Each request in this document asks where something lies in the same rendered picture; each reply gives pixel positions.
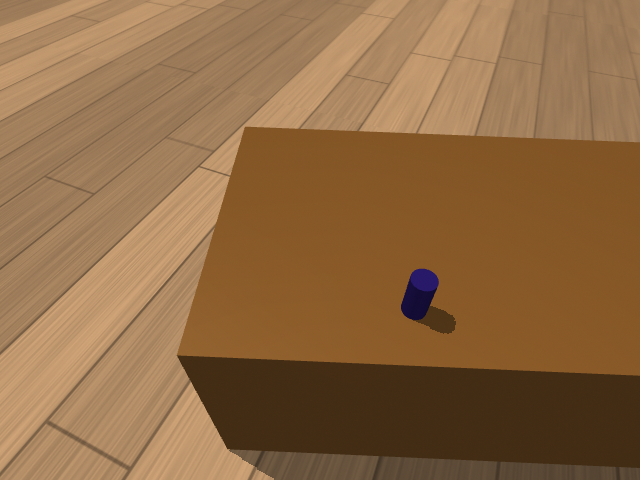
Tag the can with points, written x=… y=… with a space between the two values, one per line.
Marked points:
x=420 y=291

